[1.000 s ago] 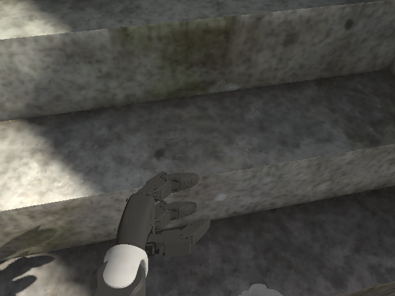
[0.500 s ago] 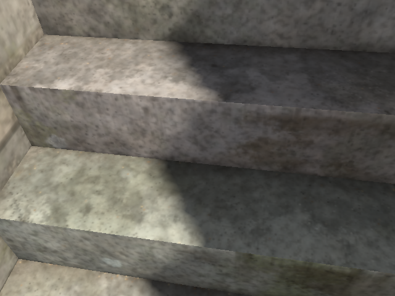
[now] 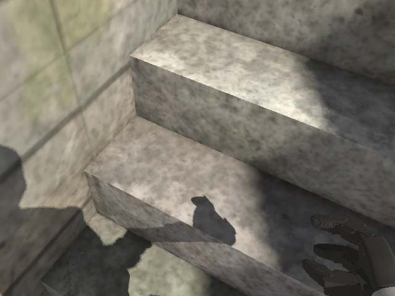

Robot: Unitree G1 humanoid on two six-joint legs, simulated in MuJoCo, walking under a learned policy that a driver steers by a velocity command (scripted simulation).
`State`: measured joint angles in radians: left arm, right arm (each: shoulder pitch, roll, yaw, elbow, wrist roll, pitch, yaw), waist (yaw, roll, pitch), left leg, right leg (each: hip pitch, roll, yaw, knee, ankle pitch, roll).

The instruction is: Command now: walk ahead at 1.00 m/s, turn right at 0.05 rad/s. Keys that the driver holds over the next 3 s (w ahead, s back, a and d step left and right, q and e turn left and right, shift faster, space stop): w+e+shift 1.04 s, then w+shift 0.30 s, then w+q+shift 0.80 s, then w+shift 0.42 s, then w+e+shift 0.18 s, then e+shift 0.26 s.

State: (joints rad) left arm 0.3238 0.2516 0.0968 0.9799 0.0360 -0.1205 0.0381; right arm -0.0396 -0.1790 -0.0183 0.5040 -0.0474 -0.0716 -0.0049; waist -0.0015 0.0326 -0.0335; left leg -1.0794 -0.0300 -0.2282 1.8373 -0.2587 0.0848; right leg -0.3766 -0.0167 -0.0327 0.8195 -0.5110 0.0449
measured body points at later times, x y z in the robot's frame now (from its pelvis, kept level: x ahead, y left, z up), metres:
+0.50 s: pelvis +0.19 +0.02 +0.10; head +0.21 +0.02 +0.55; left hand +0.50 +0.14 +0.05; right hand +0.17 -0.25 -0.03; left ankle +0.16 +0.21 -0.65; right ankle +0.25 -0.07 -0.47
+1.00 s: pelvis +0.32 +0.02 +0.23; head +0.34 +0.01 +0.68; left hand +0.62 +0.14 +0.14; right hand +0.32 -0.30 +0.18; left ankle +0.35 +0.12 -0.49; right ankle +0.25 -0.07 -0.46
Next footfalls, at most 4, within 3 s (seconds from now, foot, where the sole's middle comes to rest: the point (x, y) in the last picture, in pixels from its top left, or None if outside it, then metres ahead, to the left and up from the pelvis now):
0.14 left None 0.18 0.21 -0.73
0.52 right None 0.30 -0.09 -0.52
1.00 left None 0.38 0.10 -0.52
1.36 right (345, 252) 0.44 -0.31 -0.31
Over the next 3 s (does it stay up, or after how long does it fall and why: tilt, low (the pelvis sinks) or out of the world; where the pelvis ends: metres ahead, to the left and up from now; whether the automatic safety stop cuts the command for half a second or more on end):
stays up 1.17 -0.47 1.09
